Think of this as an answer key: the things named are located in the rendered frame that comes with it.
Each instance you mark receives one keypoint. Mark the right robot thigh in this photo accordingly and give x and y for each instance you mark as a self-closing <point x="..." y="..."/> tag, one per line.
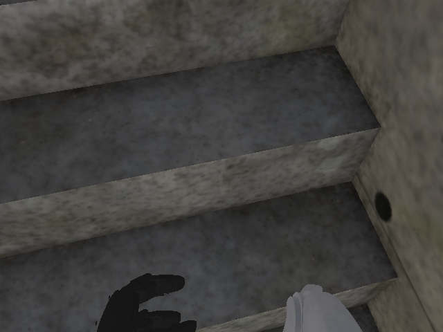
<point x="316" y="311"/>

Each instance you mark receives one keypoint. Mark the left robot hand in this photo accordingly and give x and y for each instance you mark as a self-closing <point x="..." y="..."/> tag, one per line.
<point x="121" y="312"/>

